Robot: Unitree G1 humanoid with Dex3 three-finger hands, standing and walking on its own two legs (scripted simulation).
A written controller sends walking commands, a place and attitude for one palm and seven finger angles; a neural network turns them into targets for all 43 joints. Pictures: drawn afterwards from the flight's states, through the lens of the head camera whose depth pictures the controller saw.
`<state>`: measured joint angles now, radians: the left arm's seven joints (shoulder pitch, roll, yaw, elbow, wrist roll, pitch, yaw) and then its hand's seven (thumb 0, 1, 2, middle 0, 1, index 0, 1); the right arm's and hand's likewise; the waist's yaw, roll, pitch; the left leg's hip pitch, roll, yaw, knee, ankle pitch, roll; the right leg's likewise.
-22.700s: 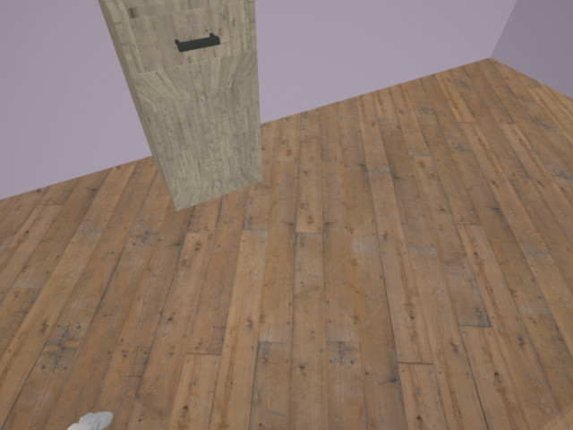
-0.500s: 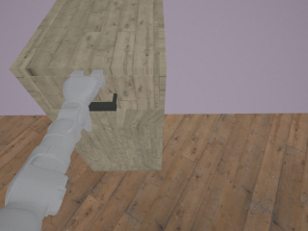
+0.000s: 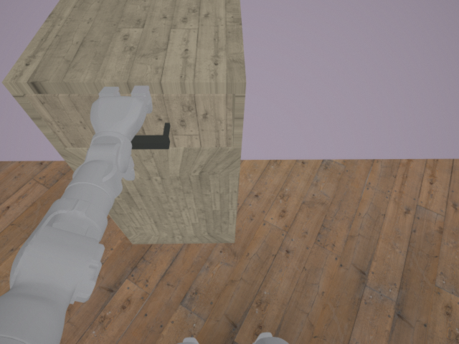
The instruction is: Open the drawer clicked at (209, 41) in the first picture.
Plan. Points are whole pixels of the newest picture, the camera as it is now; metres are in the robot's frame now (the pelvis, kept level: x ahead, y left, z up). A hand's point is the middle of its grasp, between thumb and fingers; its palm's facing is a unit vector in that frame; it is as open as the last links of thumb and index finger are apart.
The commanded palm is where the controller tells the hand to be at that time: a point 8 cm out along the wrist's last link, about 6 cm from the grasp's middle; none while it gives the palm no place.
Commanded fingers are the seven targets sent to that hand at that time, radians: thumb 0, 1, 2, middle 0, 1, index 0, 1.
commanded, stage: lower the fingers behind the handle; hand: left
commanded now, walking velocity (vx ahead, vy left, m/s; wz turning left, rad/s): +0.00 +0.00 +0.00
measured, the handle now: (137, 134) +0.53 +0.18 +0.02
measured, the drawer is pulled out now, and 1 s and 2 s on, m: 0.00 0.00 0.00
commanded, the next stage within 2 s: close the thumb around the handle in 0.84 s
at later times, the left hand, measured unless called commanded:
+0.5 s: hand (140, 154) +0.49 +0.18 +0.00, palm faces +0.09 -0.02 -1.00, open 13.3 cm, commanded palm +0.48 +0.19 +0.05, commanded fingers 0.00 -0.50 0.30 -0.30 -1.20 -0.30 -1.20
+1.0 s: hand (138, 155) +0.49 +0.18 +0.00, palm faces +0.05 -0.03 -1.00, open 13.5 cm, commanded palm +0.48 +0.19 +0.05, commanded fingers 0.00 -0.28 0.40 -0.32 -1.22 -0.32 -1.22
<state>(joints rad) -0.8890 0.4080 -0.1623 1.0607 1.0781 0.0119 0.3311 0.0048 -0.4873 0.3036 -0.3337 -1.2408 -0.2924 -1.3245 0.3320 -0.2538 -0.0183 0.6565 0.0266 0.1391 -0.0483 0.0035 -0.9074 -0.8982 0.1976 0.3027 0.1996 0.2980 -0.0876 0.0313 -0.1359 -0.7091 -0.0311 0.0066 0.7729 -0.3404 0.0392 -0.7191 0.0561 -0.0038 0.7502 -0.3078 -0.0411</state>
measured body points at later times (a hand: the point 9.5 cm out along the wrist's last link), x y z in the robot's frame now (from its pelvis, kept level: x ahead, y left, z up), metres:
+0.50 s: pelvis +0.00 +0.01 -0.02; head +0.11 +0.01 +0.41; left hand +0.48 +0.18 +0.05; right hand +0.01 -0.25 -0.16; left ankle +0.01 +0.10 -0.71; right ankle +0.03 -0.09 -0.71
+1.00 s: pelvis +0.00 +0.01 -0.02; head +0.11 +0.01 +0.42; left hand +0.48 +0.18 +0.05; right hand +0.03 -0.26 -0.15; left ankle +0.01 +0.10 -0.71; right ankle +0.03 -0.09 -0.71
